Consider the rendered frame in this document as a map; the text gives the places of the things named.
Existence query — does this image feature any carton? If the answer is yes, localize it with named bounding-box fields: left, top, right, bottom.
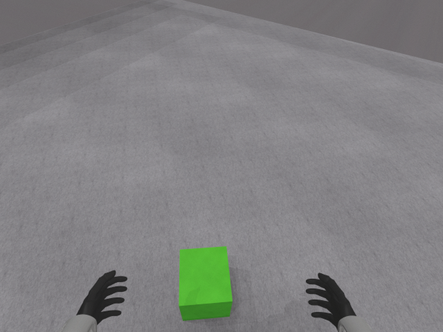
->
left=179, top=246, right=233, bottom=321

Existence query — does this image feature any robot right forearm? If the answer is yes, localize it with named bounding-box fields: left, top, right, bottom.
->
left=338, top=315, right=374, bottom=332

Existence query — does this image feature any robot left forearm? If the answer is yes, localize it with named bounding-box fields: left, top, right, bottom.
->
left=59, top=314, right=97, bottom=332

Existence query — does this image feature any left robot hand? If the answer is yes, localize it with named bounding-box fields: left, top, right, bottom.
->
left=77, top=270, right=127, bottom=325

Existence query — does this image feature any right robot hand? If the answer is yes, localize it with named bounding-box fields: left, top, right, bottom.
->
left=306, top=273, right=356, bottom=330

